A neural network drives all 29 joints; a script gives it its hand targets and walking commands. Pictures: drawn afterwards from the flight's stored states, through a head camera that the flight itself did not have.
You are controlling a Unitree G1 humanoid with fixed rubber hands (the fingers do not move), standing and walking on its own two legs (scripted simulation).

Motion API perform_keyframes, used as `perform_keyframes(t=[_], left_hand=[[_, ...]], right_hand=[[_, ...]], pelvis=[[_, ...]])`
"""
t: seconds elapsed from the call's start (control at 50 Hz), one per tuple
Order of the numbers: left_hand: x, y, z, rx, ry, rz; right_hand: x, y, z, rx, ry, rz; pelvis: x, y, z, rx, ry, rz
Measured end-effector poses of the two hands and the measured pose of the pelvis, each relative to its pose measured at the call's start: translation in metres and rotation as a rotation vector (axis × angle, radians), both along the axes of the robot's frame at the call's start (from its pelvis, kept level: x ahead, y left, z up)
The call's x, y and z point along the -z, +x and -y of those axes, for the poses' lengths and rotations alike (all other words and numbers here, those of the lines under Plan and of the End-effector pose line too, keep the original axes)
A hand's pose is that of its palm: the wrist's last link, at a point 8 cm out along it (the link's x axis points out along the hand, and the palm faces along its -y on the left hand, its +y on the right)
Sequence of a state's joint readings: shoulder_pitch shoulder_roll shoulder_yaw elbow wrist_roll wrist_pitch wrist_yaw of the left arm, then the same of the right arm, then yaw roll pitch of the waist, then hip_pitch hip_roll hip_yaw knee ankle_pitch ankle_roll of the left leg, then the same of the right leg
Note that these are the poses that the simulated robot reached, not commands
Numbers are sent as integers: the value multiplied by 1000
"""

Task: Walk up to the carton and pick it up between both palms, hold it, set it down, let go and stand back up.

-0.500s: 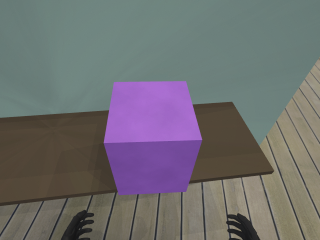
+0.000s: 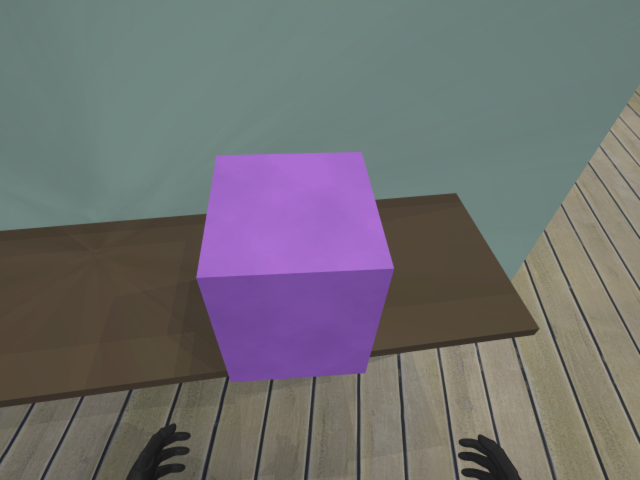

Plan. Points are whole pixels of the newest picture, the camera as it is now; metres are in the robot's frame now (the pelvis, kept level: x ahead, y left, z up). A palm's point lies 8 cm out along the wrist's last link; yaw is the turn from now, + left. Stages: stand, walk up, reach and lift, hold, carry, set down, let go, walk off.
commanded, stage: let go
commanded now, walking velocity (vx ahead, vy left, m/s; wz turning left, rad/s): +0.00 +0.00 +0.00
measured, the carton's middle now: (294, 269) +0.41 +0.06 +0.04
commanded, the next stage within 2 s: stand in 0.16 s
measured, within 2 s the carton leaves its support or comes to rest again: neither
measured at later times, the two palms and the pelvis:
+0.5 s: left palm out of the picture +0.07 +0.25 -0.12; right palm out of the picture +0.06 -0.23 -0.13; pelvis +0.00 +0.01 -0.01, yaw +2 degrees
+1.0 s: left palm out of the picture -0.05 +0.23 -0.15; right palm out of the picture -0.04 -0.20 -0.14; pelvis -0.02 +0.01 +0.00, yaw +3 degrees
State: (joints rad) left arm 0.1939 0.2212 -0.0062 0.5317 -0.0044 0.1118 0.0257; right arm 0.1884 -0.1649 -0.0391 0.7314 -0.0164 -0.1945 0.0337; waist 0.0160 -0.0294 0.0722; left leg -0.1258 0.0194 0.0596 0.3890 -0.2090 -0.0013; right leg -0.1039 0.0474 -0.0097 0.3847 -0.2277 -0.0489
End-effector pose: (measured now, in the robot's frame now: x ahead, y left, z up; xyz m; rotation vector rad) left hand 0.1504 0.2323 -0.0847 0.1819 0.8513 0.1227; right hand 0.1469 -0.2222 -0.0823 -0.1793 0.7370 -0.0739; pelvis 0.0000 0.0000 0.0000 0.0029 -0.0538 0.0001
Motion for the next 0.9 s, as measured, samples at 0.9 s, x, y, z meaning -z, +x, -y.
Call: perform_keyframes(t=[0.9], left_hand=[[57, -184, -5, -155, -44, -460]], right_hand=[[59, -169, -13, 102, 2, -610]], pelvis=[[1, -13, -13, -47, -11, -35]])
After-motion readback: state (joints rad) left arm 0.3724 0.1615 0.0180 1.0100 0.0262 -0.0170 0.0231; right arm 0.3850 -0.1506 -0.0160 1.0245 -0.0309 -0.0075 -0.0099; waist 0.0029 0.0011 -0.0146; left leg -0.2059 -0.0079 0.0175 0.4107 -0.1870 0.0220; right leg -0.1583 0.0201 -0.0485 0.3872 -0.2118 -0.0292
